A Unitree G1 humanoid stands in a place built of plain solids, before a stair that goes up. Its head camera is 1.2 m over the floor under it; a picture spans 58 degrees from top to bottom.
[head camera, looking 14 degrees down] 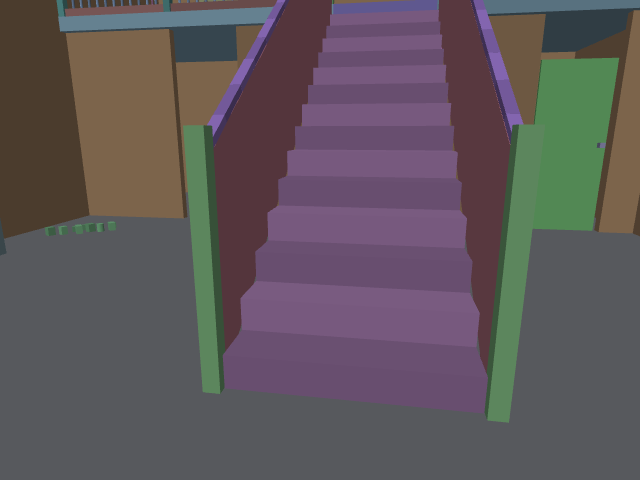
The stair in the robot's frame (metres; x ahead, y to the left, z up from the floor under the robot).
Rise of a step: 0.18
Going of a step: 0.27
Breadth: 1.20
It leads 9 degrees to the right of straight ahead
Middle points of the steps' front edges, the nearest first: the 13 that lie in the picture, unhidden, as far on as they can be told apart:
1.76 -0.13 0.18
2.03 -0.17 0.36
2.30 -0.22 0.53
2.57 -0.26 0.71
2.84 -0.31 0.89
3.11 -0.35 1.07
3.38 -0.40 1.25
3.65 -0.44 1.42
3.92 -0.48 1.60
4.19 -0.53 1.78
4.46 -0.57 1.96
4.73 -0.62 2.14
5.00 -0.66 2.31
